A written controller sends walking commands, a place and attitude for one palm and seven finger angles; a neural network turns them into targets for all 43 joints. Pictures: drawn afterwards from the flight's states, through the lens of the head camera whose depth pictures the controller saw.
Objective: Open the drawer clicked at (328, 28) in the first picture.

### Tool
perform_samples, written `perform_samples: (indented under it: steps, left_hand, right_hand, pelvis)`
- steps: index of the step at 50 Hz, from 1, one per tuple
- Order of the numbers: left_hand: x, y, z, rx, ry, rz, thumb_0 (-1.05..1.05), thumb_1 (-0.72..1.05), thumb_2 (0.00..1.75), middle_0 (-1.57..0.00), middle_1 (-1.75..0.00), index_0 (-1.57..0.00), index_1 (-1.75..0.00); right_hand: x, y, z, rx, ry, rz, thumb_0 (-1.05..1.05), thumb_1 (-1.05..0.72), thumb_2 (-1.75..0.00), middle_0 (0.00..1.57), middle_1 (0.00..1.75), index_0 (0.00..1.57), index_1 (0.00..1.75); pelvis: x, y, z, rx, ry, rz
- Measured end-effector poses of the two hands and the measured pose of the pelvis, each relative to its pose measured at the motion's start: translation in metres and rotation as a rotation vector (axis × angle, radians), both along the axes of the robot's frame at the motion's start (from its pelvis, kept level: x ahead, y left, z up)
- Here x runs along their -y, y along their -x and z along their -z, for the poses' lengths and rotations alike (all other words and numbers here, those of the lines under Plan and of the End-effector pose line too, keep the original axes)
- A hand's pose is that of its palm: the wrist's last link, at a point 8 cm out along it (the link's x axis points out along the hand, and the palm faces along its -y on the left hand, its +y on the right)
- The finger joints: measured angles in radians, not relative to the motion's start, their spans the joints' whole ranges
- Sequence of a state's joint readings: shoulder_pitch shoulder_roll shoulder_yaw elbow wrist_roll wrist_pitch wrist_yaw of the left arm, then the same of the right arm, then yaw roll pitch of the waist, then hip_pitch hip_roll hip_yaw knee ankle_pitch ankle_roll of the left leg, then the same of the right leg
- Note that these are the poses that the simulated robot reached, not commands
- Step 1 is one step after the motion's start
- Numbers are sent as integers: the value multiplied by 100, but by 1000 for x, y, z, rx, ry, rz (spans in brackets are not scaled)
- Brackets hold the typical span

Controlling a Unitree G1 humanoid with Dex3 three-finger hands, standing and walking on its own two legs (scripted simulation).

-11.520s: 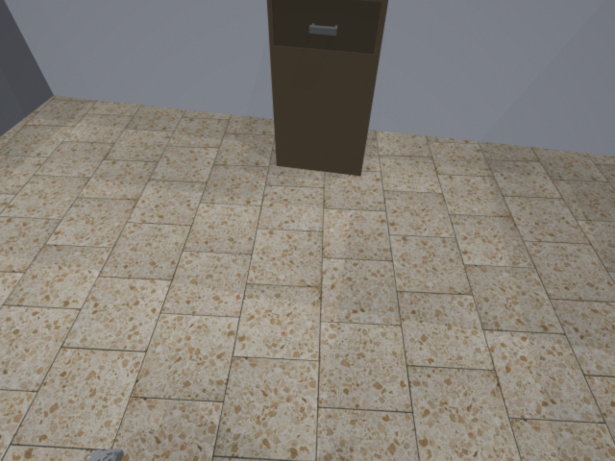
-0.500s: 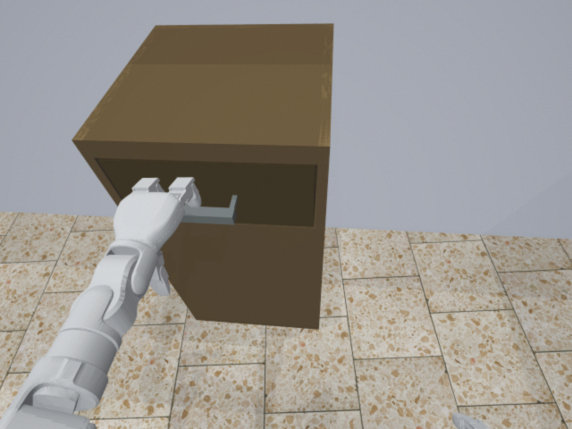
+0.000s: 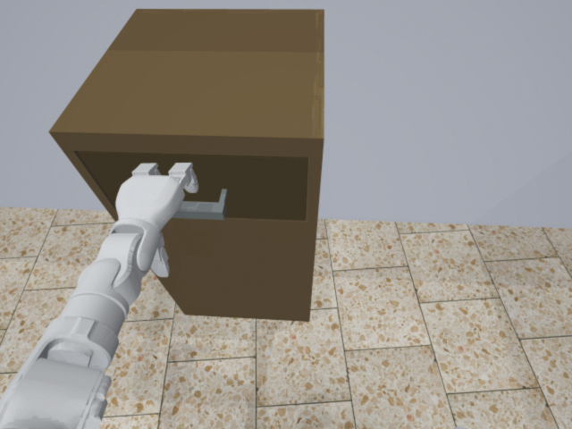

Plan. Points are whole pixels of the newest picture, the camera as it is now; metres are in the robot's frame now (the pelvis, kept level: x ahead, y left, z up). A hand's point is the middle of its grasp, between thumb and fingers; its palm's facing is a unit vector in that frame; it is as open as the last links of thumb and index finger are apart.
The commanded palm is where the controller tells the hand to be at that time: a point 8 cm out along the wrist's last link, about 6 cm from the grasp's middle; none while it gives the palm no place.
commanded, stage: move the hooked fingers above the handle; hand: left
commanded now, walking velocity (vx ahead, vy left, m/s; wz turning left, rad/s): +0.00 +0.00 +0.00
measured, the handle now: (198, 201) +0.50 +0.19 -0.04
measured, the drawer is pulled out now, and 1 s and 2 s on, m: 0.00 0.00 0.00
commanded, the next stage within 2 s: lower the fingers behind the handle in 1.02 s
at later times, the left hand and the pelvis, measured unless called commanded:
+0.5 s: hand (180, 203) +0.45 +0.20 +0.02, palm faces -0.03 -0.05 -1.00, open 13.8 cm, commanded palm +0.43 +0.21 +0.07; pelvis -0.01 +0.01 -0.01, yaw -2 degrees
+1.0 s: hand (183, 202) +0.46 +0.20 +0.02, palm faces -0.03 -0.02 -1.00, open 13.7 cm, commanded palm +0.44 +0.20 +0.07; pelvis -0.01 +0.01 -0.01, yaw -1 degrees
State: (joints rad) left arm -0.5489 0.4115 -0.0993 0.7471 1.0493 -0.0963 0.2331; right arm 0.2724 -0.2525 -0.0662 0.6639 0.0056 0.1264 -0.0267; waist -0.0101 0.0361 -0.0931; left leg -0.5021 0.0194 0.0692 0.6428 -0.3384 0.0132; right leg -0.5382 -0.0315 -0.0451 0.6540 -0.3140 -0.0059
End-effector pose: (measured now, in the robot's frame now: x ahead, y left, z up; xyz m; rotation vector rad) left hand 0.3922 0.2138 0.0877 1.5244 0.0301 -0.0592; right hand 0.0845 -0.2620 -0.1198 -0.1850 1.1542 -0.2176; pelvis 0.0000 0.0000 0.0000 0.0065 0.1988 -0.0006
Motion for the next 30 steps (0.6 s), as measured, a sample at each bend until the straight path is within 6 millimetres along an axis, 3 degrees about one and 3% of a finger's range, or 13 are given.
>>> perform_samples:
  steps: [8,20,30]
  left_hand:
    - [3,-16,6,19,-3,6,0,-49,30,-32,-120,-32,-120]
    - [12,-42,14,13,-1,13,0,-49,30,-32,-120,-32,-120]
    - [4,-40,20,5,-18,-14,0,-49,30,-32,-120,-32,-121]
  right_hand:
    - [2,22,4,-49,13,31,0,-91,-89,20,30,20,30]
    - [-3,71,8,-151,22,95,0,-91,-89,20,30,20,30]
    - [-9,88,9,-185,9,124,0,-91,-89,20,30,20,30]
  pelvis:
    - [-4,3,4,-30,4,3]
    - [-10,7,8,-71,10,15]
    - [-14,6,8,-74,11,28]
